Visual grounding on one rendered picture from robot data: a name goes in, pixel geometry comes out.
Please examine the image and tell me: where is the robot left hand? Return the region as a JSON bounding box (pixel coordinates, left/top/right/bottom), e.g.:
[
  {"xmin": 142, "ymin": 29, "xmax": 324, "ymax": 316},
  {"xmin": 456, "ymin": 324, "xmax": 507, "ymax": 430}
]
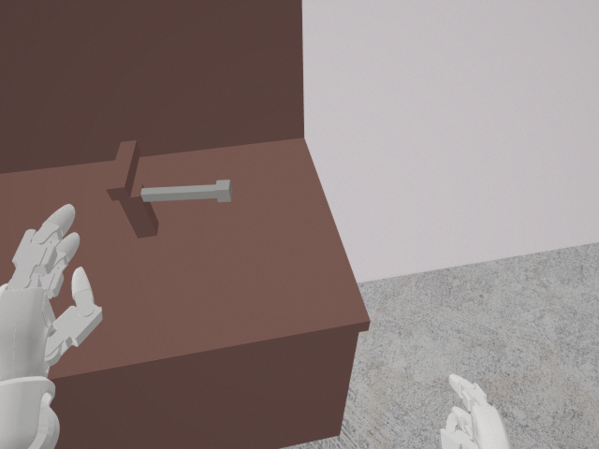
[{"xmin": 0, "ymin": 204, "xmax": 103, "ymax": 382}]

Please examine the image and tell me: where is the robot right hand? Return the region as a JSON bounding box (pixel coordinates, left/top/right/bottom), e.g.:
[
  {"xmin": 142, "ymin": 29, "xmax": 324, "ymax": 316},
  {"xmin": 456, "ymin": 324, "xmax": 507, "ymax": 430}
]
[{"xmin": 440, "ymin": 374, "xmax": 513, "ymax": 449}]

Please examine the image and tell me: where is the tap lever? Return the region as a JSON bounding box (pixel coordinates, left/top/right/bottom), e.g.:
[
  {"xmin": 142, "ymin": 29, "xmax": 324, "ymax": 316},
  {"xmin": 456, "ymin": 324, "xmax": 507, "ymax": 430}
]
[{"xmin": 140, "ymin": 180, "xmax": 232, "ymax": 202}]

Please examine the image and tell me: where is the counter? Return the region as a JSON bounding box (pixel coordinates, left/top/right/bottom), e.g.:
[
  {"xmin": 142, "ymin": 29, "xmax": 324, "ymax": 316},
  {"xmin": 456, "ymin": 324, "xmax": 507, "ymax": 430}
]
[{"xmin": 0, "ymin": 0, "xmax": 371, "ymax": 449}]

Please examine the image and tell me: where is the left robot forearm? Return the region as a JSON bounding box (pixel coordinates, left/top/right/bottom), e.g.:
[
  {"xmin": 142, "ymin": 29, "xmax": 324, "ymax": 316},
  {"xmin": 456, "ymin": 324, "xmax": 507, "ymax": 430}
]
[{"xmin": 0, "ymin": 376, "xmax": 60, "ymax": 449}]

